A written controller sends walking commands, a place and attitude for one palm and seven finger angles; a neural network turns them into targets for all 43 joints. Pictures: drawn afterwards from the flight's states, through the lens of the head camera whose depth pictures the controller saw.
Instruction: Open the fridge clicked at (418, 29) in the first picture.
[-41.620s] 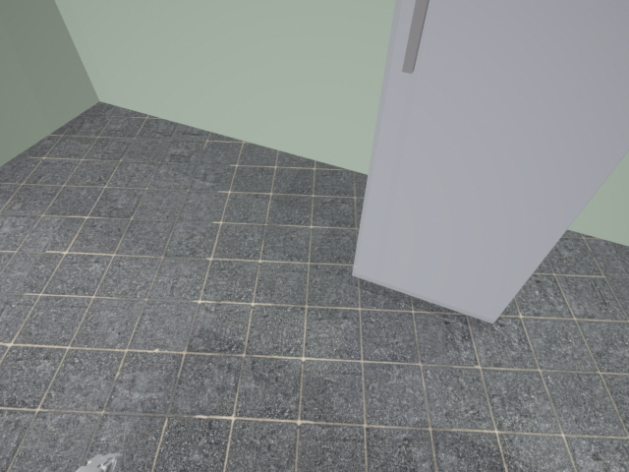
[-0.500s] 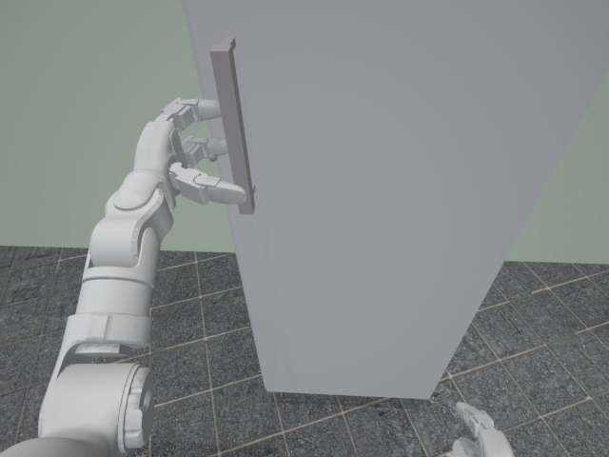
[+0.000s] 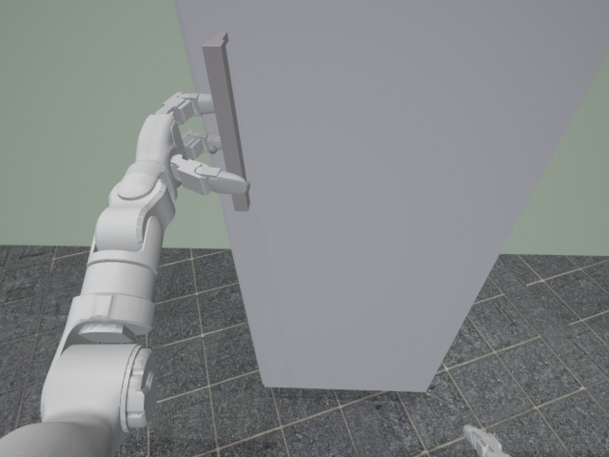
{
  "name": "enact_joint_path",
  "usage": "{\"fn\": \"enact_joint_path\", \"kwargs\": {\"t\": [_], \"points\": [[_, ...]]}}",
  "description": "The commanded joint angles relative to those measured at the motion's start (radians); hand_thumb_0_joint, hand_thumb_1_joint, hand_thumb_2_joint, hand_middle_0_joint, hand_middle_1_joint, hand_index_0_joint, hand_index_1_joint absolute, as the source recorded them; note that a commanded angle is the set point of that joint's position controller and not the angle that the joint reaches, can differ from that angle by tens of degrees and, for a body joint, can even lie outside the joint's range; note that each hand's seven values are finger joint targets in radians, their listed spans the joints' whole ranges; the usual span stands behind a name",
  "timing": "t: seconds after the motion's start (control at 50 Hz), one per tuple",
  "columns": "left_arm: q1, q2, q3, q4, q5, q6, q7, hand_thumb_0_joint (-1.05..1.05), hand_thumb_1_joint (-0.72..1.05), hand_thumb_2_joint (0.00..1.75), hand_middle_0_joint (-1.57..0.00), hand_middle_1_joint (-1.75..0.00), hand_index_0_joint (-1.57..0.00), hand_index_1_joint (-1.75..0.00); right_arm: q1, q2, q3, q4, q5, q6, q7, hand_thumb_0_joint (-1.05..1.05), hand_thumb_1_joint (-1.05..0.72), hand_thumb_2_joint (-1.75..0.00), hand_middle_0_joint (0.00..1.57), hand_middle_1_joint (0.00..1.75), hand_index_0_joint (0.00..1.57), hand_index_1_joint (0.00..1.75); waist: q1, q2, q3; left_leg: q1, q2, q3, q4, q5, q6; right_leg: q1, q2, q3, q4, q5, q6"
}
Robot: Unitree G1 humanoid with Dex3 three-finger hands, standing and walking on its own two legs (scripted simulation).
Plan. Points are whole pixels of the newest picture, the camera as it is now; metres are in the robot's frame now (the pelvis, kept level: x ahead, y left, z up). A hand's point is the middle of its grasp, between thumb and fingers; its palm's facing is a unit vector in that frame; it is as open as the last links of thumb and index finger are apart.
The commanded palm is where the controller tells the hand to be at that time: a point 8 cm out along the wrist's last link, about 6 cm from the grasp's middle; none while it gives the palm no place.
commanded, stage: slide the fingers in behind the handle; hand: left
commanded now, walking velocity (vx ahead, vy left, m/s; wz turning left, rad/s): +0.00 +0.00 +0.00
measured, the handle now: (233, 131) +0.46 +0.12 +0.23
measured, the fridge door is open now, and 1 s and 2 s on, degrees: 0 0 0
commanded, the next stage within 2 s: grip the handle and tug to test in 1.64 s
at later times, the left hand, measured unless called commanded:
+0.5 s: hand (216, 153) +0.41 +0.14 +0.22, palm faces +0.02 -1.00 +0.01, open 14.0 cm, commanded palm +0.39 +0.18 +0.22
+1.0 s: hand (233, 150) +0.41 +0.11 +0.23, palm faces +0.01 -1.00 +0.01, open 14.0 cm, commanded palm +0.39 +0.15 +0.22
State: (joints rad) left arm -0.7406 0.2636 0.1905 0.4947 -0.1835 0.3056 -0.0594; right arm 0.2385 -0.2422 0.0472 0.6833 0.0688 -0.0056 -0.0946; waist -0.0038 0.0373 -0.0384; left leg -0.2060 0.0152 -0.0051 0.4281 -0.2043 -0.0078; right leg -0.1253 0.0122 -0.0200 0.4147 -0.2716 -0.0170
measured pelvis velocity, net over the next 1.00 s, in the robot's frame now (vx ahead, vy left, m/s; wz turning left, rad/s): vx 0.01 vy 0.00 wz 0.00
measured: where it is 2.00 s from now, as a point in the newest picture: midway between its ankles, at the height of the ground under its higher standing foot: outside the picture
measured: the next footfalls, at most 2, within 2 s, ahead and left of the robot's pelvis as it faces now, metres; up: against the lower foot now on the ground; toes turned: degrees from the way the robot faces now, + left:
none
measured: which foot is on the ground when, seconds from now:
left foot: down 0.00-1.00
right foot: down 0.00-1.00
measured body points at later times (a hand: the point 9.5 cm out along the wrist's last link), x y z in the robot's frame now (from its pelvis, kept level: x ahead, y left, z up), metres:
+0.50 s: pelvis +0.00 +0.00 +0.00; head -0.01 -0.01 +0.45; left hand +0.41 +0.19 +0.23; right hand +0.16 -0.23 -0.10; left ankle +0.02 +0.13 -0.74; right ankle -0.03 -0.11 -0.74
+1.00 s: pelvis +0.01 +0.00 +0.00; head -0.01 -0.01 +0.45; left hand +0.41 +0.17 +0.23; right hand +0.17 -0.23 -0.10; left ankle +0.02 +0.13 -0.74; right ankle -0.03 -0.11 -0.74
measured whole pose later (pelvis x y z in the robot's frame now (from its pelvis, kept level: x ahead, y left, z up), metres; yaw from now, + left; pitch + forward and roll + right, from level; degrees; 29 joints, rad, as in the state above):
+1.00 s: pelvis +0.01 +0.00 +0.00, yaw +0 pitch -1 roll +0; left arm -0.70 0.18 0.13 0.36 -0.17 0.38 0.02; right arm 0.20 -0.23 0.05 0.67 0.06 0.02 -0.08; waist 0.01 0.03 -0.04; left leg -0.19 0.01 0.00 0.42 -0.21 -0.01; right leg -0.11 0.01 -0.02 0.41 -0.28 -0.02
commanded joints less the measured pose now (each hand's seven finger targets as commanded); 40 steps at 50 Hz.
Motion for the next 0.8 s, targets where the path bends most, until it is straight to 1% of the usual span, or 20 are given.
{"fn": "enact_joint_path", "kwargs": {"t": [0.0, 0.02, 0.06, 0.08, 0.12, 0.16, 0.22, 0.26, 0.34, 0.36, 0.44, 0.48, 0.5, 0.54, 0.56, 0.6, 0.68, 0.72, 0.76, 0.78], "points": [[-0.510, 0.202, 0.064, -0.243, -0.005, -0.084, 0.001, 0.00, -0.50, 0.30, -0.30, -1.20, -0.30, -1.20, -0.120, -0.110, -0.041, -0.162, 0.002, -0.059, -0.004, 0.00, -0.90, -0.90, 0.20, 0.30, 0.20, 0.30, 0.005, -0.044, -0.265, 0.175, -0.024, 0.014, -0.020, 0.200, 0.058, -0.020, 0.002, -0.007, -0.060, 0.296, 0.001], [-0.494, 0.169, 0.040, -0.241, -0.007, -0.081, -0.001, 0.00, -0.50, 0.30, -0.30, -1.20, -0.30, -1.20, -0.122, -0.105, -0.039, -0.165, 0.004, -0.059, -0.002, 0.00, -0.90, -0.90, 0.20, 0.30, 0.20, 0.30, 0.002, -0.040, -0.262, 0.180, -0.024, 0.014, -0.019, 0.199, 0.056, -0.028, 0.004, -0.008, -0.058, 0.291, 0.001], [-0.453, 0.193, 0.065, -0.222, -0.009, -0.080, 0.001, 0.00, -0.50, 0.30, -0.30, -1.20, -0.30, -1.20, -0.118, -0.114, -0.045, -0.167, 0.004, -0.059, -0.002, 0.00, -0.90, -0.90, 0.20, 0.30, 0.20, 0.30, 0.009, -0.071, -0.253, 0.176, -0.022, 0.011, -0.023, 0.193, 0.057, -0.024, 0.007, -0.012, -0.066, 0.279, 0.003], [-0.480, 0.174, 0.042, -0.261, -0.008, -0.081, 0.000, 0.00, -0.50, 0.30, -0.30, -1.20, -0.30, -1.20, -0.123, -0.112, -0.041, -0.172, 0.004, -0.059, -0.001, 0.00, -0.90, -0.90, 0.20, 0.30, 0.20, 0.30, 0.004, -0.036, -0.260, 0.180, -0.022, 0.014, -0.024, 0.203, 0.057, -0.022, 0.003, -0.009, -0.061, 0.293, 0.001], [-0.485, 0.160, 0.037, -0.284, -0.010, -0.075, 0.002, 0.00, -0.50, 0.30, -0.30, -1.20, -0.30, -1.20, -0.124, -0.105, -0.041, -0.172, 0.003, -0.063, 0.001, 0.00, -0.90, -0.90, 0.20, 0.30, 0.20, 0.30, 0.000, -0.049, -0.269, 0.190, -0.022, 0.013, -0.017, 0.210, 0.056, -0.028, 0.006, -0.011, -0.058, 0.303, 0.002], [-0.433, 0.152, 0.040, -0.315, -0.011, -0.073, 0.005, 0.00, -0.50, 0.30, -0.30, -1.20, -0.30, -1.20, -0.136, -0.108, -0.045, -0.184, 0.002, -0.061, 0.004, 0.00, -0.90, -0.90, 0.20, 0.30, 0.20, 0.30, 0.014, -0.045, -0.284, 0.202, -0.022, 0.017, -0.018, 0.236, 0.056, -0.008, 0.007, -0.013, -0.055, 0.324, 0.002], [-0.456, 0.159, 0.042, -0.310, -0.011, -0.049, 0.010, 0.00, -0.50, 0.30, -0.30, -1.20, -0.30, -1.20, -0.139, -0.105, -0.038, -0.175, 0.003, -0.056, 0.003, 0.00, -0.90, -0.90, 0.20, 0.30, 0.20, 0.30, 0.006, -0.064, -0.251, 0.180, -0.022, 0.016, -0.020, 0.207, 0.056, -0.028, 0.007, -0.012, -0.060, 0.304, 0.005], [-0.429, 0.190, 0.063, -0.296, -0.003, -0.037, 0.017, 0.00, -0.50, 0.30, -0.30, -1.20, -0.30, -1.20, -0.143, -0.113, -0.042, -0.175, 0.003, -0.048, -0.001, 0.00, -0.90, -0.90, 0.20, 0.30, 0.20, 0.30, 0.014, -0.048, -0.248, 0.178, -0.022, 0.018, -0.023, 0.196, 0.056, -0.021, 0.006, -0.010, -0.068, 0.284, 0.005], [-0.506, 0.117, 0.000, -0.310, -0.003, -0.031, 0.023, 0.00, -0.50, 0.30, -0.30, -1.20, -0.30, -1.20, -0.142, -0.100, -0.036, -0.170, 0.002, -0.051, -0.003, 0.00, -0.90, -0.90, 0.20, 0.30, 0.20, 0.30, -0.011, -0.026, -0.247, 0.199, -0.021, 0.011, -0.016, 0.193, 0.054, -0.058, 0.008, -0.010, -0.065, 0.270, 0.001], [-0.496, 0.146, 0.027, -0.314, -0.007, -0.040, 0.027, 0.00, -0.50, 0.30, -0.30, -1.20, -0.30, -1.20, -0.139, -0.108, -0.041, -0.170, -0.001, -0.051, -0.005, 0.00, -0.90, -0.90, 0.20, 0.30, 0.20, 0.30, -0.004, -0.048, -0.268, 0.208, -0.021, 0.007, -0.017, 0.211, 0.054, -0.034, 0.008, -0.013, -0.067, 0.284, 0.000], [-0.487, 0.083, -0.020, -0.326, -0.007, -0.039, 0.023, 0.00, -0.50, 0.30, -0.30, -1.20, -0.30, -1.20, -0.145, -0.096, -0.036, -0.172, 0.000, -0.051, 0.003, 0.00, -0.90, -0.90, 0.20, 0.30, 0.20, 0.30, -0.008, -0.030, -0.283, 0.216, -0.022, 0.010, -0.009, 0.244, 0.051, -0.034, 0.007, -0.013, -0.050, 0.327, -0.001], [-0.495, 0.082, -0.020, -0.360, -0.009, -0.043, 0.029, 0.00, -0.50, 0.30, -0.30, -1.20, -0.30, -1.20, -0.149, -0.099, -0.039, -0.177, -0.001, -0.051, 0.003, 0.00, -0.90, -0.90, 0.20, 0.30, 0.20, 0.30, -0.006, -0.028, -0.292, 0.229, -0.021, 0.008, -0.008, 0.266, 0.053, -0.026, 0.006, -0.015, -0.050, 0.347, -0.002], [-0.487, 0.065, -0.030, -0.351, -0.009, -0.039, 0.031, 0.00, -0.50, 0.30, -0.30, -1.20, -0.30, -1.20, -0.148, -0.096, -0.039, -0.175, -0.001, -0.052, 0.003, 0.00, -0.90, -0.90, 0.20, 0.30, 0.20, 0.30, -0.007, -0.048, -0.288, 0.230, -0.020, 0.006, -0.004, 0.275, 0.052, -0.030, 0.008, -0.019, -0.045, 0.354, -0.002], [-0.482, 0.074, -0.019, -0.353, -0.009, -0.027, 0.033, 0.00, -0.50, 0.30, -0.30, -1.20, -0.30, -1.20, -0.150, -0.096, -0.037, -0.171, -0.003, -0.048, 0.005, 0.00, -0.90, -0.90, 0.20, 0.30, 0.20, 0.30, -0.002, -0.037, -0.287, 0.220, -0.023, 0.011, -0.003, 0.270, 0.050, -0.028, 0.008, -0.017, -0.044, 0.359, -0.001], [-0.449, 0.103, 0.009, -0.331, -0.006, -0.025, 0.038, 0.00, -0.50, 0.30, -0.30, -1.20, -0.30, -1.20, -0.151, -0.104, -0.042, -0.170, -0.003, -0.043, 0.004, 0.00, -0.90, -0.90, 0.20, 0.30, 0.20, 0.30, 0.007, -0.065, -0.282, 0.218, -0.022, 0.007, -0.007, 0.276, 0.051, -0.014, 0.008, -0.019, -0.049, 0.357, -0.001], [-0.476, 0.048, -0.036, -0.369, -0.005, -0.021, 0.047, 0.00, -0.50, 0.30, -0.30, -1.20, -0.30, -1.20, -0.160, -0.092, -0.035, -0.178, -0.004, -0.043, 0.008, 0.00, -0.90, -0.90, 0.20, 0.30, 0.20, 0.30, 0.001, -0.042, -0.282, 0.217, -0.022, 0.008, -0.009, 0.271, 0.048, -0.021, 0.007, -0.021, -0.044, 0.350, -0.001], [-0.409, 0.110, 0.034, -0.367, -0.001, -0.008, 0.067, 0.00, -0.50, 0.30, -0.30, -1.20, -0.30, -1.20, -0.163, -0.096, -0.036, -0.182, -0.010, -0.029, 0.009, 0.00, -0.90, -0.90, 0.20, 0.30, 0.20, 0.30, 0.025, -0.077, -0.298, 0.200, -0.023, 0.015, -0.015, 0.292, 0.051, 0.023, 0.004, -0.018, -0.044, 0.380, -0.001], [-0.437, 0.065, -0.012, -0.358, 0.006, 0.002, 0.068, 0.00, -0.50, 0.30, -0.30, -1.20, -0.30, -1.20, -0.168, -0.091, -0.033, -0.179, -0.007, -0.023, 0.010, 0.00, -0.90, -0.90, 0.20, 0.30, 0.20, 0.30, 0.008, -0.080, -0.250, 0.191, -0.020, 0.021, -0.017, 0.264, 0.051, -0.008, 0.005, -0.017, -0.051, 0.362, 0.003], [-0.414, 0.083, 0.006, -0.331, 0.009, 0.006, 0.073, 0.00, -0.50, 0.30, -0.30, -1.20, -0.30, -1.20, -0.165, -0.099, -0.039, -0.177, -0.008, -0.021, 0.007, 0.00, -0.90, -0.90, 0.20, 0.30, 0.20, 0.30, 0.013, -0.091, -0.247, 0.195, -0.019, 0.018, -0.017, 0.261, 0.052, -0.009, 0.008, -0.018, -0.057, 0.345, 0.003], [-0.439, 0.060, -0.020, -0.344, 0.011, 0.009, 0.071, 0.00, -0.50, 0.30, -0.30, -1.20, -0.30, -1.20, -0.165, -0.094, -0.035, -0.176, -0.007, -0.019, 0.007, 0.00, -0.90, -0.90, 0.20, 0.30, 0.20, 0.30, 0.004, -0.055, -0.241, 0.195, -0.020, 0.019, -0.019, 0.254, 0.051, -0.018, 0.004, -0.015, -0.057, 0.336, 0.001]]}}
